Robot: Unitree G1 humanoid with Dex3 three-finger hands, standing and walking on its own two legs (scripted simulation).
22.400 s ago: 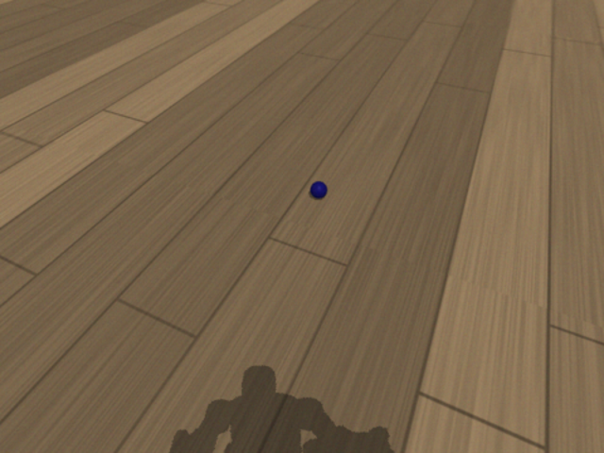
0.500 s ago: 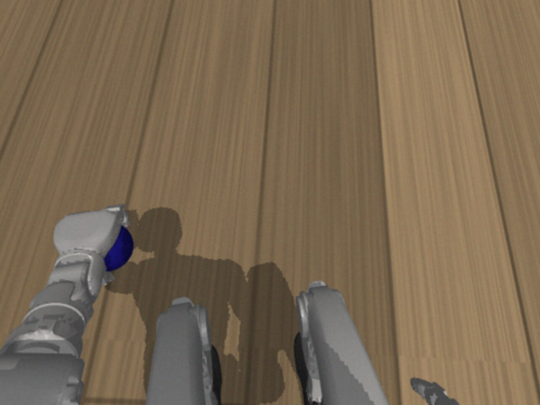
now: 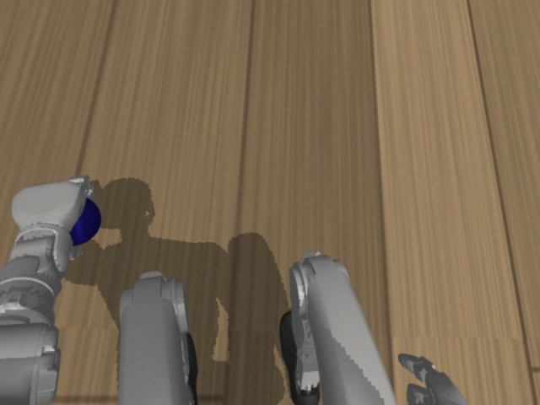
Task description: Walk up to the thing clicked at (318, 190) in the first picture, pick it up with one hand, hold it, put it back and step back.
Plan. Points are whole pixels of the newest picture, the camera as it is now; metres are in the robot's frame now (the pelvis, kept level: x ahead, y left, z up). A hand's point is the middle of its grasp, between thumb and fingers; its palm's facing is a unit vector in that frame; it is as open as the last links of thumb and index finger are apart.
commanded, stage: crouch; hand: left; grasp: from above
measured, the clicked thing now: (71, 219) +0.42 +0.28 -0.19
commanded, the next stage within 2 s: lower in 0.44 s
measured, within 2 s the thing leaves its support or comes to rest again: neither
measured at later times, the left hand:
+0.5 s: hand (78, 227) +0.41 +0.28 -0.23, palm faces -0.46 -0.05 -0.89, open 10.7 cm
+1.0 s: hand (95, 233) +0.42 +0.27 -0.29, palm faces -0.45 -0.07 -0.89, open 10.7 cm
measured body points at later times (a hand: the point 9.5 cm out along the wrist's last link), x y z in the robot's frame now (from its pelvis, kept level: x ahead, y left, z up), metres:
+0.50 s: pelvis -0.01 +0.00 -0.06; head +0.22 +0.04 +0.33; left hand +0.43 +0.28 -0.18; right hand +0.05 -0.28 -0.18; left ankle +0.08 +0.13 -0.38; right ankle +0.09 -0.13 -0.38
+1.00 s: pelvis +0.00 +0.00 -0.10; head +0.24 +0.06 +0.28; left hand +0.44 +0.27 -0.24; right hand +0.05 -0.29 -0.21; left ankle +0.08 +0.13 -0.38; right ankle +0.09 -0.13 -0.38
